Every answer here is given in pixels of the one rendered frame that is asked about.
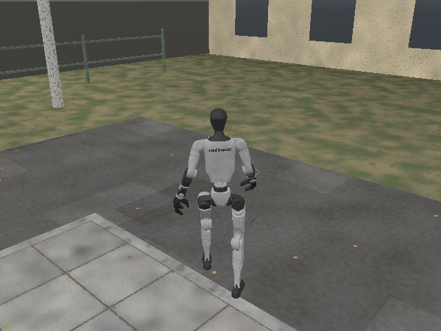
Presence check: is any robot left hand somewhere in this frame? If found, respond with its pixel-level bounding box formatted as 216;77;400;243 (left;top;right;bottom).
174;197;189;215

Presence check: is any right robot forearm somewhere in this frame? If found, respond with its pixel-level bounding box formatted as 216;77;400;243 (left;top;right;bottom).
246;164;256;183

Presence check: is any robot head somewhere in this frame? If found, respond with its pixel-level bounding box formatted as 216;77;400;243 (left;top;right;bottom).
207;108;231;141

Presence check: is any robot right hand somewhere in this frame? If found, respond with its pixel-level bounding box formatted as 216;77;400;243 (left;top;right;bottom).
240;179;256;191

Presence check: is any left robot forearm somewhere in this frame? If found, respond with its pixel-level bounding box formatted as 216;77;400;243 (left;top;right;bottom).
176;168;192;199

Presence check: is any left robot upper arm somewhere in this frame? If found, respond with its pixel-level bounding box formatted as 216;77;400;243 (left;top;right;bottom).
186;139;205;179

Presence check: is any right robot shin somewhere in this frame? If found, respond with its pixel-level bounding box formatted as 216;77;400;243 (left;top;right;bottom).
232;239;244;288

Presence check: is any right robot upper arm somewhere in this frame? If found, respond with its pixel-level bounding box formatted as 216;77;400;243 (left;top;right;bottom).
233;138;254;174

